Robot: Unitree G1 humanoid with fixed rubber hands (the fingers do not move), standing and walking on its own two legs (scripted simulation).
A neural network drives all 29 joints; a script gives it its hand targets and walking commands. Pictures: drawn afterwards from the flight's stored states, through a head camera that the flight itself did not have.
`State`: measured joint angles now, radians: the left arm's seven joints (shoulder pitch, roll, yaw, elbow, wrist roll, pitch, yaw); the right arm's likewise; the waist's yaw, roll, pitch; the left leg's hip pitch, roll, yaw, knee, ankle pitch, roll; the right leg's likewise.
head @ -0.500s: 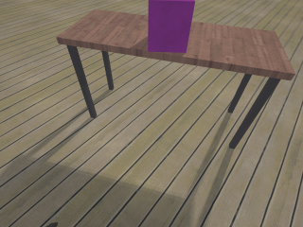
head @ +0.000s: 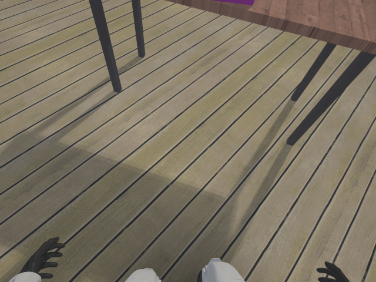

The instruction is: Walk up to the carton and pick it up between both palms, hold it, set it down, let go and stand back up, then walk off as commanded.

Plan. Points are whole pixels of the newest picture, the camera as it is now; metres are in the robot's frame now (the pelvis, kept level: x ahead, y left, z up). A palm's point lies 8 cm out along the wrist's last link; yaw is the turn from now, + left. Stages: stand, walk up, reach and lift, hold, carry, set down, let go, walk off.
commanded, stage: walk off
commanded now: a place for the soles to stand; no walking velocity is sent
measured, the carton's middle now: out of the picture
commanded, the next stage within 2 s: none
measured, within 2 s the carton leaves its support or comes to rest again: neither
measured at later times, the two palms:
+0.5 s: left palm out of the picture +0.04 +0.25 -0.08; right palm out of the picture -0.02 -0.39 -0.11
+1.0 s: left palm out of the picture -0.17 +0.28 -0.10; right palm out of the picture -0.14 -0.39 -0.07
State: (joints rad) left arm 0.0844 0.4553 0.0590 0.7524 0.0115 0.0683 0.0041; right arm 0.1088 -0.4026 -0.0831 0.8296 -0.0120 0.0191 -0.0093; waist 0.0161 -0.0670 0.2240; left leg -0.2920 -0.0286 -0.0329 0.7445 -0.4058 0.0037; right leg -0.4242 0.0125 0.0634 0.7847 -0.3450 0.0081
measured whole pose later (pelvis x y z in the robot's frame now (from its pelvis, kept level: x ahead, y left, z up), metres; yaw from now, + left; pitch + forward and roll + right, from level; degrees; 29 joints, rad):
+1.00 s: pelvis -0.27 -0.06 -0.01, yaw -3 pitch -6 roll +0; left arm 0.26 0.49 0.08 0.72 0.01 0.03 0.01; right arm 0.12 -0.41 -0.07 0.72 -0.02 0.02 -0.02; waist 0.02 -0.05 0.20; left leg -0.39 0.04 -0.03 0.86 -0.38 -0.02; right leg -0.47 0.14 0.14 1.26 -0.54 0.01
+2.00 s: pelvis -0.63 -0.06 +0.00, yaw +0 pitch -3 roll +1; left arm 0.18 0.41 0.07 0.65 0.05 -0.01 0.05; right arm 0.21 -0.51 -0.09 0.66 0.00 0.07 0.03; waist 0.01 0.05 0.18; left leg -0.36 -0.06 -0.12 1.12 -0.58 0.02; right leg -0.45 -0.05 0.05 0.77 -0.27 0.02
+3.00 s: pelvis -0.66 +0.02 +0.01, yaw -3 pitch +1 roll +0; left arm 0.15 0.48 0.09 0.76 0.04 -0.01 0.00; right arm 0.35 -0.42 -0.02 0.75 0.01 -0.06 0.00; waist -0.03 -0.06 0.07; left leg -0.22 -0.06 0.04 0.68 -0.47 0.07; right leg -0.38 -0.01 0.06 0.81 -0.46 -0.07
